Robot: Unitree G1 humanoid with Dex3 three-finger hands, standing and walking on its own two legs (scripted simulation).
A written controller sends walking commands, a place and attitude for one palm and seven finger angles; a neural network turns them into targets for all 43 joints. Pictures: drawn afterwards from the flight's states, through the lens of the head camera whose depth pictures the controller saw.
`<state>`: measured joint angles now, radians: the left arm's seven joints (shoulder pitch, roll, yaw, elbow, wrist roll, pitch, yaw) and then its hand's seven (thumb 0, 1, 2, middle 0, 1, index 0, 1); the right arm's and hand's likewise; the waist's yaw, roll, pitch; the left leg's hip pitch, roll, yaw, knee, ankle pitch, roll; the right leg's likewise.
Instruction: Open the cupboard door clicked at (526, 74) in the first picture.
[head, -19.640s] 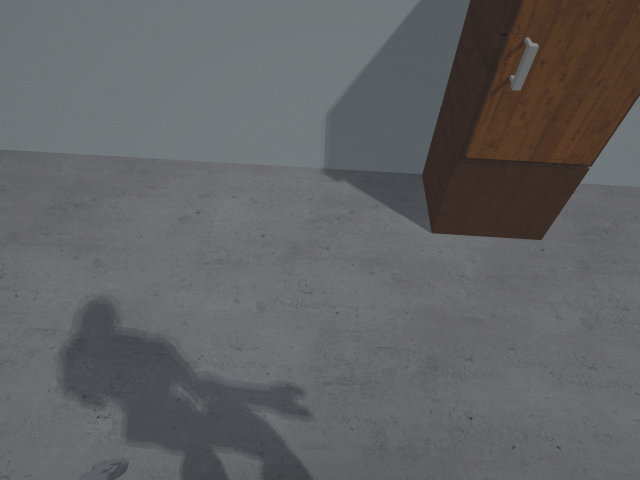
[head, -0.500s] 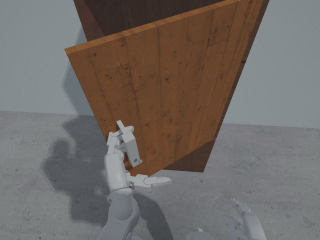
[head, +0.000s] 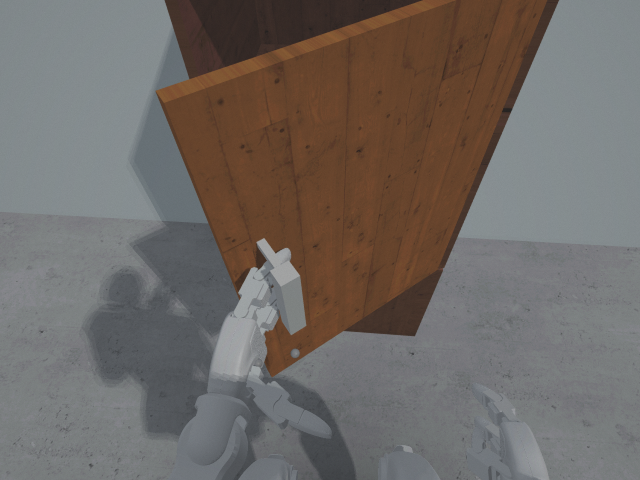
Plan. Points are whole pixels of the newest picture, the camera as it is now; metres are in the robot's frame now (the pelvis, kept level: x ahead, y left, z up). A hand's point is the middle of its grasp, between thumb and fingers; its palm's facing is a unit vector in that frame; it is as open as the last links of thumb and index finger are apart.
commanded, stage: slide the hand sideways off the handle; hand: left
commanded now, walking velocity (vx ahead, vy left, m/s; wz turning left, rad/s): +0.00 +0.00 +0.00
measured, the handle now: (280, 287) +0.33 +0.07 +0.07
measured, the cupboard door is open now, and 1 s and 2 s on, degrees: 39 39 39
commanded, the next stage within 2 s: draw the hand back to the body in 0.94 s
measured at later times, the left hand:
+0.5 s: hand (256, 380) +0.22 +0.08 +0.06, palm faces -0.07 -1.00 -0.01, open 16.3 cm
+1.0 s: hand (209, 408) +0.19 +0.13 +0.06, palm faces -0.05 -1.00 -0.03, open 16.3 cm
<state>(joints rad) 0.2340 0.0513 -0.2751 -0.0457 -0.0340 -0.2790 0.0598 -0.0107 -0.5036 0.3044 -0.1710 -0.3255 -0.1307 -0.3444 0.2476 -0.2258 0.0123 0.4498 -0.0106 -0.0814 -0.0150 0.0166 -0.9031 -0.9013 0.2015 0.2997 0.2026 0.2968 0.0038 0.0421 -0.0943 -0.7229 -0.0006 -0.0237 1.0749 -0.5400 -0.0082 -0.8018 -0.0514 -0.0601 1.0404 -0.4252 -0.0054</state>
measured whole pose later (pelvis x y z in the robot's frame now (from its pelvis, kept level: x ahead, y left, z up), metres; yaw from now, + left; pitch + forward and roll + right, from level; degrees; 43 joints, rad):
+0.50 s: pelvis +0.01 +0.00 -0.01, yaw +0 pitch +12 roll -1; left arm 0.48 0.09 -0.20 -0.26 -0.03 -0.28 0.02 -0.01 -0.50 0.30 -0.15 -0.30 -0.15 -0.30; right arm 0.27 -0.22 0.03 0.37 -0.01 -0.08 -0.01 0.02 -0.90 -0.90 0.20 0.30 0.20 0.30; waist 0.01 0.03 -0.12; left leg -0.77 0.00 -0.02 1.14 -0.58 -0.01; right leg -0.85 -0.05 -0.05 1.10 -0.46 0.00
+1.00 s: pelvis +0.01 +0.00 -0.02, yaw +0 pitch +13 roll -1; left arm 0.63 0.16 -0.05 -0.34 -0.15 -0.31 -0.12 -0.01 -0.50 0.30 -0.15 -0.30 -0.15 -0.30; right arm 0.28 -0.22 0.00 0.37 0.02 -0.09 -0.05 0.02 -0.90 -0.90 0.20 0.30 0.20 0.30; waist 0.02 0.03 -0.14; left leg -0.81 0.01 -0.04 1.18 -0.61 -0.01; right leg -0.88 -0.04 -0.07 1.13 -0.48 0.00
